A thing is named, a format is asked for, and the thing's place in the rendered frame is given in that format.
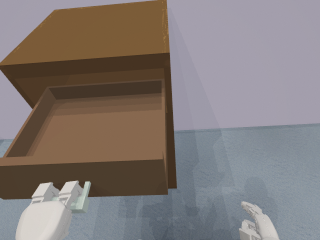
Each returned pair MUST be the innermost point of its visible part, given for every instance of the handle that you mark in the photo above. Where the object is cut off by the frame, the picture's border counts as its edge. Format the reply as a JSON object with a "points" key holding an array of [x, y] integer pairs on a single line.
{"points": [[81, 203]]}

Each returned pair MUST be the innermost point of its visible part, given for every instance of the cabinet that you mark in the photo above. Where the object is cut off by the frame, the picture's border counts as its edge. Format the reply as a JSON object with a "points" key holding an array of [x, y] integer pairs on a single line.
{"points": [[97, 44]]}

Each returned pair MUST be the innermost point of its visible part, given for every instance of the right robot hand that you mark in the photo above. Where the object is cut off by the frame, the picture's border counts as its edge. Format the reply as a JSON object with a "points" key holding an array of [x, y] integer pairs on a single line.
{"points": [[261, 229]]}

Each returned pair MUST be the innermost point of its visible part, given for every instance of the drawer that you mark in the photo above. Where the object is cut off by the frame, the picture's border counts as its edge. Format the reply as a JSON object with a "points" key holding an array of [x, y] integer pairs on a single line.
{"points": [[111, 134]]}

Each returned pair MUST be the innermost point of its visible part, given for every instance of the left robot hand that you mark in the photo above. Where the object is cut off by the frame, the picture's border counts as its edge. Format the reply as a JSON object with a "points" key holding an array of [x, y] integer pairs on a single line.
{"points": [[48, 220]]}

